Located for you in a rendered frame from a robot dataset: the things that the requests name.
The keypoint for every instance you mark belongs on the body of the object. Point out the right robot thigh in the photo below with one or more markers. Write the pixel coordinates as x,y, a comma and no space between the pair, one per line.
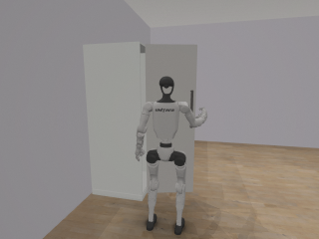
179,158

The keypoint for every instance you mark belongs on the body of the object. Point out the handle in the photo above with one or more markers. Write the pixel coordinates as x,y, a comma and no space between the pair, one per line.
191,101

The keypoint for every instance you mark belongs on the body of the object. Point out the robot right hand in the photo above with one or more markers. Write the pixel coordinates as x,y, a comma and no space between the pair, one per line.
203,111

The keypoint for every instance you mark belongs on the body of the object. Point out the robot right upper arm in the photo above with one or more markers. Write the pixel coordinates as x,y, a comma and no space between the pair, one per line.
186,110

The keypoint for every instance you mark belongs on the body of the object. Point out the robot left hand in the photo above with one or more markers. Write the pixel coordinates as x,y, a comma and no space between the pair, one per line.
138,153

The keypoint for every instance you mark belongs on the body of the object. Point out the robot left shin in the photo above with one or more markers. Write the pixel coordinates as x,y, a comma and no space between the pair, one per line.
152,201

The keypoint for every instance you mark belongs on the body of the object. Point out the fridge door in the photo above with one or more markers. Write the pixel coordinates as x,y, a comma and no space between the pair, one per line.
178,61

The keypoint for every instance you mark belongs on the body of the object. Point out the left robot forearm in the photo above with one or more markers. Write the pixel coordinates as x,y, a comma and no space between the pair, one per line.
140,140

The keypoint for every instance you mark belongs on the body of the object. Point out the right robot forearm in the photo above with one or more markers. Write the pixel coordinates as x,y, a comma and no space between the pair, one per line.
201,119

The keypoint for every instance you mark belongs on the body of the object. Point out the robot left upper arm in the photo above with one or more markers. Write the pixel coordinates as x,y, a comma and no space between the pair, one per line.
147,108

